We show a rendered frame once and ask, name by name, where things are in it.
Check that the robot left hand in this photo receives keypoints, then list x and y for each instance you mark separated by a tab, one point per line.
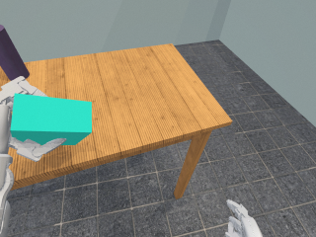
28	149

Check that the robot left forearm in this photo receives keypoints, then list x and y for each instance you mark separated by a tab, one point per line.
7	180

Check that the table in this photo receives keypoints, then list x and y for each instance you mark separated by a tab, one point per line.
143	99

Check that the robot right hand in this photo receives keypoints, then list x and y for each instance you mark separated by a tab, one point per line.
246	227

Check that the sponge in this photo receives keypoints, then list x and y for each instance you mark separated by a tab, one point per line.
42	119

